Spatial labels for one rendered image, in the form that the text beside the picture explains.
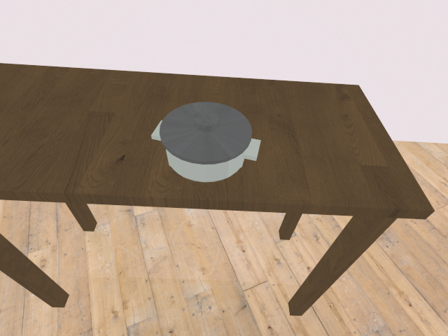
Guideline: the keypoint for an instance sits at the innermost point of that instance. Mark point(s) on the knob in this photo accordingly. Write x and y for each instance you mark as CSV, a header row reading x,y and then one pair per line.
x,y
206,120

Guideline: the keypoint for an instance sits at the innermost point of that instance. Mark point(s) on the table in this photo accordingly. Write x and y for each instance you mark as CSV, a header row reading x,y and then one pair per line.
x,y
83,136

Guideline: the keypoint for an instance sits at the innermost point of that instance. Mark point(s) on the pot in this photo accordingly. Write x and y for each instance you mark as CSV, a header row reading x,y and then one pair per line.
x,y
209,172

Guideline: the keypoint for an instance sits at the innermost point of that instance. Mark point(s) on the lid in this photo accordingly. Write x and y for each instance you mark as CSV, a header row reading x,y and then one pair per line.
x,y
179,136

